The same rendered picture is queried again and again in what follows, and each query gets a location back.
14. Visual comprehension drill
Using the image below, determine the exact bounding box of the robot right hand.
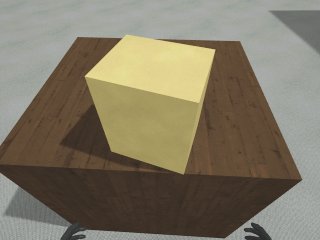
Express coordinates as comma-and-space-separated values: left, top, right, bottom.
244, 222, 272, 240

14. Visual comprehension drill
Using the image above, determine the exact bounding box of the pedestal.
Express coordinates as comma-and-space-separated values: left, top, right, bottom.
0, 37, 302, 239

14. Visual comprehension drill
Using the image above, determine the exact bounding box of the robot left hand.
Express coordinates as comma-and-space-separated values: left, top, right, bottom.
60, 222, 87, 240

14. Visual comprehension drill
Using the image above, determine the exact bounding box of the carton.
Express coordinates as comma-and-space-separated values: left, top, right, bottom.
85, 35, 215, 175

